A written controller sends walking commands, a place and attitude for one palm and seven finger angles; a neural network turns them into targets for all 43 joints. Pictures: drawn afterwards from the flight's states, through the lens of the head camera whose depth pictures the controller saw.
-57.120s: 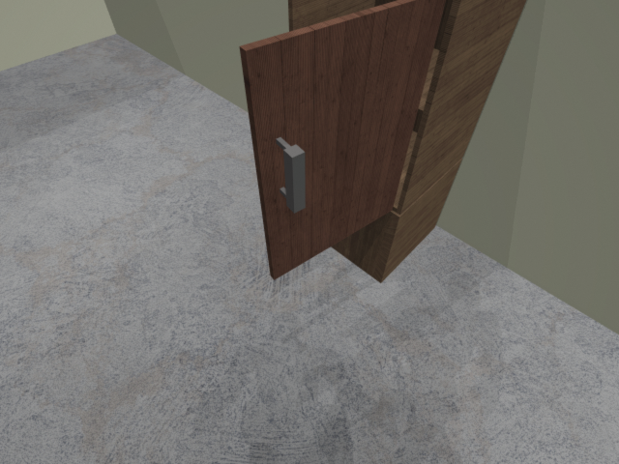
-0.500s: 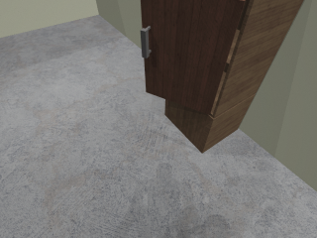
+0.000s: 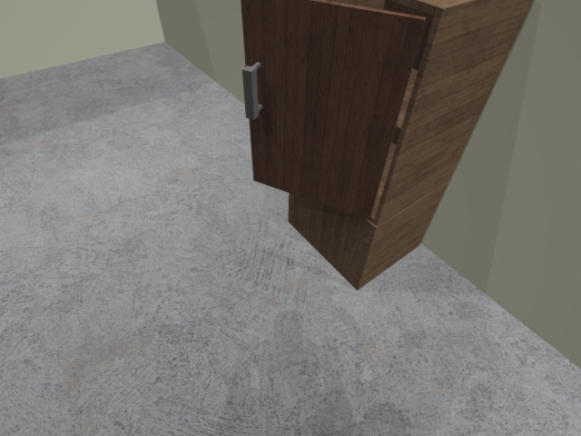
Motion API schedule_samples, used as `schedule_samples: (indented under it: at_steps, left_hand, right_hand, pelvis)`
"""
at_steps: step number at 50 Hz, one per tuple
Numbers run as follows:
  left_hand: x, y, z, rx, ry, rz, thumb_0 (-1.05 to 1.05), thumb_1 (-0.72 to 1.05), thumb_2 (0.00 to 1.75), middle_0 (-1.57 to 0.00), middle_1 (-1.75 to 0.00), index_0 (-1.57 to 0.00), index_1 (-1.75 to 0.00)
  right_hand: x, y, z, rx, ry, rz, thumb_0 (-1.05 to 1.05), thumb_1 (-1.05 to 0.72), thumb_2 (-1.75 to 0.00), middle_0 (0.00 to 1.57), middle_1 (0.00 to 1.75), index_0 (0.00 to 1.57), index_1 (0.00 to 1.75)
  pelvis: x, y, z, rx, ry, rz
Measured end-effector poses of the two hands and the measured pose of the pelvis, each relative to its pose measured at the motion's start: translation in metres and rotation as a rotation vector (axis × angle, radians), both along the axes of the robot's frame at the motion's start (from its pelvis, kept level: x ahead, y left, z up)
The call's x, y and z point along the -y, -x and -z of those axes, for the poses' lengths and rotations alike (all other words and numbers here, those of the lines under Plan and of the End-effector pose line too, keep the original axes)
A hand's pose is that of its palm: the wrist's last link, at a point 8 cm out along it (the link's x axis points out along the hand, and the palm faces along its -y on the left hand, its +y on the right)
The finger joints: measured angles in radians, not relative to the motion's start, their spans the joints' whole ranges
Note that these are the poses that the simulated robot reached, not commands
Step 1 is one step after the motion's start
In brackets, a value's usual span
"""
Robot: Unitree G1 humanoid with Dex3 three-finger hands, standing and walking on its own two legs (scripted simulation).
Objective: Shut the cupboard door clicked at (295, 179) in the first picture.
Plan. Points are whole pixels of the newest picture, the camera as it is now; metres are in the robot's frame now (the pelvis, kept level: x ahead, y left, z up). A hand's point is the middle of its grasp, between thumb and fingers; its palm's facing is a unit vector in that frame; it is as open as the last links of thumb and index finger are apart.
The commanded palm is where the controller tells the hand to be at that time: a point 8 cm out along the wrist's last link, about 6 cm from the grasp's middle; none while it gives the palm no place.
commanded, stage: look to check the result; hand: left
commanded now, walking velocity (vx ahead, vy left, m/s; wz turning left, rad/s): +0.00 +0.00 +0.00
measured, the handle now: (254, 90) +0.95 +0.14 +0.01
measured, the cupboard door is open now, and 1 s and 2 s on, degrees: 27 27 27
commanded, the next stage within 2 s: walk to a spot facing it in 0.60 s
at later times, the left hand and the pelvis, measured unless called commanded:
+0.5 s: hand out of the picture -0.03 +0.15 -0.18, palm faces +0.03 -0.99 -0.17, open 7.4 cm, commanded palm none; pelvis +0.01 +0.00 +0.00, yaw +0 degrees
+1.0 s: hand out of the picture +0.00 +0.18 -0.19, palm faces +0.14 -0.97 -0.22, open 7.4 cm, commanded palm none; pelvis +0.01 +0.00 -0.01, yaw +6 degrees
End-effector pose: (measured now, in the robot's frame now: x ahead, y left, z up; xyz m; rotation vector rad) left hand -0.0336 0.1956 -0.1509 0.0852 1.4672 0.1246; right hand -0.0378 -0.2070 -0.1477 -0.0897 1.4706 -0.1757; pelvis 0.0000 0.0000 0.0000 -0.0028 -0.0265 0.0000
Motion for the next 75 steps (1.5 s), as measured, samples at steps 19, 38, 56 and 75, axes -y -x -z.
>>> schedule_samples:
  at_steps: [19, 38, 56, 75]
  left_hand:
    - [-0.009, 0.007, -0.004, -0.055, -0.041, -0.012, 0.01, 0.91, 0.90, -0.20, -0.30, -0.20, -0.30]
    - [-0.006, -0.014, -0.001, -0.028, -0.023, -0.004, 0.01, 0.91, 0.90, -0.20, -0.30, -0.20, -0.30]
    - [-0.058, -0.027, 0.028, 0.088, -0.099, -0.175, 0.01, 0.91, 0.90, -0.20, -0.30, -0.20, -0.30]
    - [-0.086, -0.067, -0.028, 0.306, -0.216, -0.294, 0.01, 0.91, 0.90, -0.20, -0.30, -0.20, -0.30]
  right_hand:
    - [0.000, -0.016, 0.002, 0.000, -0.012, -0.008, 0.01, -0.91, -0.90, 0.20, 0.29, 0.20, 0.30]
    - [0.008, -0.035, -0.002, 0.022, 0.015, -0.021, 0.01, -0.91, -0.90, 0.20, 0.29, 0.20, 0.30]
    - [0.018, -0.097, 0.012, 0.051, 0.075, -0.208, 0.01, -0.91, -0.90, 0.20, 0.30, 0.20, 0.30]
    - [0.022, -0.201, -0.015, 0.186, 0.082, -0.471, 0.01, -0.91, -0.90, 0.20, 0.30, 0.20, 0.30]
  pelvis:
    - [0.004, -0.011, 0.000, 0.000, 0.001, 0.001]
    - [0.003, -0.019, 0.000, -0.001, 0.001, 0.000]
    - [-0.012, -0.017, 0.030, -0.015, 0.023, -0.202]
    - [0.007, -0.016, 0.003, -0.076, 0.047, -0.425]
